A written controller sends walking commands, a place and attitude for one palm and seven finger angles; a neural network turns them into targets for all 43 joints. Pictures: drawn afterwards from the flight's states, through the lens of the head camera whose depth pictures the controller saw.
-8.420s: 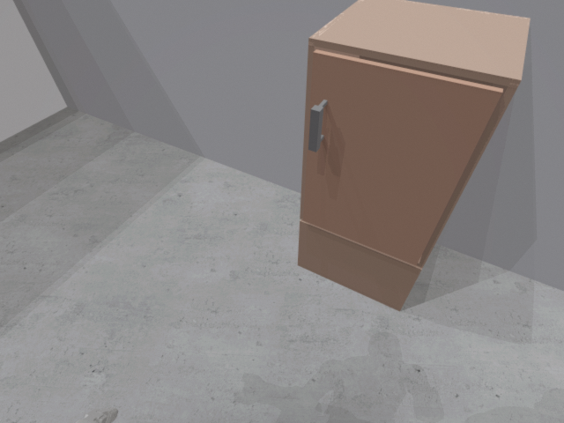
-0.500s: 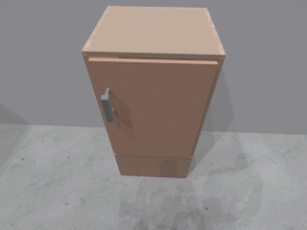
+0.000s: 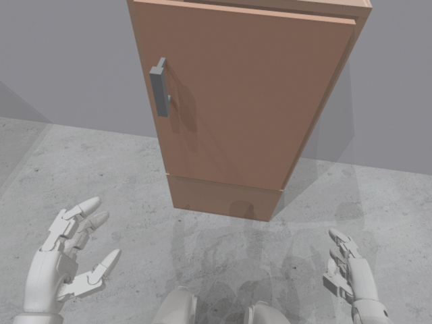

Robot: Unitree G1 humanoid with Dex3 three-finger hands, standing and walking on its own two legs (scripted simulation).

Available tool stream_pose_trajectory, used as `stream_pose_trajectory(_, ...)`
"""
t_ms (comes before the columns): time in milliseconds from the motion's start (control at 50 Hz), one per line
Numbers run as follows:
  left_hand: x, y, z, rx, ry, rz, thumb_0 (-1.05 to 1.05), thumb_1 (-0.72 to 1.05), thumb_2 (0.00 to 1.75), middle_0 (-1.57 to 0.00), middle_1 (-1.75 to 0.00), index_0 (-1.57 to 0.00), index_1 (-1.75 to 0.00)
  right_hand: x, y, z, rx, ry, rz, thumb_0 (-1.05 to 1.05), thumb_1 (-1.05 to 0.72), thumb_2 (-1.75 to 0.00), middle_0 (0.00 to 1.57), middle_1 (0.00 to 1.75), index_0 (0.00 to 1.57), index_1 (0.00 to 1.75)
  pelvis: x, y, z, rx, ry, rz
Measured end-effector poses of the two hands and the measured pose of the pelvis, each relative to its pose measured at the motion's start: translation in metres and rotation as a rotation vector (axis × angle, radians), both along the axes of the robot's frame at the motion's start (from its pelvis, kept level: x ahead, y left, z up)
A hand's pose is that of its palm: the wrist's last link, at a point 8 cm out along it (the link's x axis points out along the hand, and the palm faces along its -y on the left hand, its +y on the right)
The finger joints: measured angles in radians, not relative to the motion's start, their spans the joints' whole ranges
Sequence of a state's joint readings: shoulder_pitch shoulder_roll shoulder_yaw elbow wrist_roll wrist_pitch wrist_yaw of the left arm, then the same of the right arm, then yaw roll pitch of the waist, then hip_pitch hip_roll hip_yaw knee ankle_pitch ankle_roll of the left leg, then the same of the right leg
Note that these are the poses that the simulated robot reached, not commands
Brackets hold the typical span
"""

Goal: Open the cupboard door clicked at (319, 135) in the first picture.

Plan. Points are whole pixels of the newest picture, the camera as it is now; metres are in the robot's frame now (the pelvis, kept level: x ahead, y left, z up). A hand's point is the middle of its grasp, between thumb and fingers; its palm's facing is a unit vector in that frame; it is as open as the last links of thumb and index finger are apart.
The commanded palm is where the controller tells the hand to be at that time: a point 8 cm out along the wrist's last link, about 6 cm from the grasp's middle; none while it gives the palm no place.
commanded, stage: raise the hand with hooked fingers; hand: left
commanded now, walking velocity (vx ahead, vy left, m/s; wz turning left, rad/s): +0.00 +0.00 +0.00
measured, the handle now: (163, 87) +0.58 +0.20 +0.08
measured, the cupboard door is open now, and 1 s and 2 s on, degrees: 0 0 0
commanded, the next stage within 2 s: move the hooked fingers beside the handle in 1.52 s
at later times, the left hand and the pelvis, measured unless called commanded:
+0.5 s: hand (88, 223) +0.25 +0.25 +0.06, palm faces -0.06 -1.00 -0.06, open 12.5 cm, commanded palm +0.23 +0.31 +0.07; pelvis +0.00 +0.03 +0.02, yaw -2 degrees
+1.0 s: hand (51, 176) +0.31 +0.32 +0.10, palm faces +0.01 -1.00 -0.06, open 14.0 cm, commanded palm +0.28 +0.36 +0.10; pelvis +0.01 +0.05 +0.04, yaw -1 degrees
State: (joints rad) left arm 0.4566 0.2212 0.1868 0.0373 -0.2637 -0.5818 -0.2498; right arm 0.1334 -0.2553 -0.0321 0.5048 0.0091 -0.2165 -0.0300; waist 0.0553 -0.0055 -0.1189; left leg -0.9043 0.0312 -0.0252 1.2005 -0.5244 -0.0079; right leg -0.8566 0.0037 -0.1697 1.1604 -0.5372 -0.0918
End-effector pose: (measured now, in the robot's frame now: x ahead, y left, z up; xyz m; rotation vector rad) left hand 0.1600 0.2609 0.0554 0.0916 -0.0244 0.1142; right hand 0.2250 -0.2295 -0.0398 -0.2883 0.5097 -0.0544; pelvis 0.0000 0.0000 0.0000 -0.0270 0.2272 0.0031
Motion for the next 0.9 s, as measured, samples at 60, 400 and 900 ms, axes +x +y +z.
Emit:
stream_pose_trajectory(60,0.025,-0.008,0.016,0.026,-0.09,-0.123,0.02,0.35,0.67,-0.24,-0.65,-0.24,-0.65,-0.018,0.015,-0.023,0.046,0.059,0.002,0.01,-0.9,-0.9,0.19,0.29,0.2,0.3,-0.006,0.002,-0.004,-0.012,0.008,0.005)
stream_pose_trajectory(400,0.064,0.039,0.022,0.009,0.046,-0.067,0.01,-0.04,0.5,-0.27,-0.91,-0.27,-0.9,-0.112,-0.008,-0.021,-0.007,0.277,-0.202,0.01,-0.9,-0.89,0.2,0.3,0.2,0.3,0.003,0.024,0.021,-0.002,0.008,-0.025)
stream_pose_trajectory(900,0.112,0.095,0.032,-0.04,0.094,-0.125,-0.01,-0.48,0.31,-0.3,-1.19,-0.3,-1.19,-0.058,0.043,0.01,0.0,0.174,-0.087,0.01,-0.9,-0.89,0.2,0.3,0.21,0.3,0.014,0.051,0.036,-0.027,-0.019,-0.02)
